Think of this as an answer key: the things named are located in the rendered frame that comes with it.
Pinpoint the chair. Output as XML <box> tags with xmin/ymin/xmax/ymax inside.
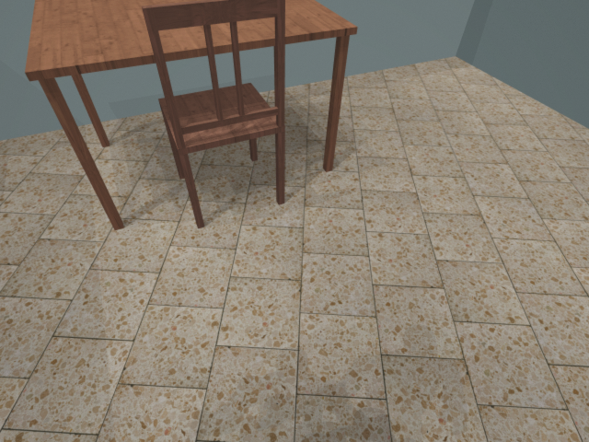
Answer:
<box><xmin>142</xmin><ymin>0</ymin><xmax>285</xmax><ymax>228</ymax></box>

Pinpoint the table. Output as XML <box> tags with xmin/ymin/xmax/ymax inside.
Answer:
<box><xmin>25</xmin><ymin>0</ymin><xmax>358</xmax><ymax>230</ymax></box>

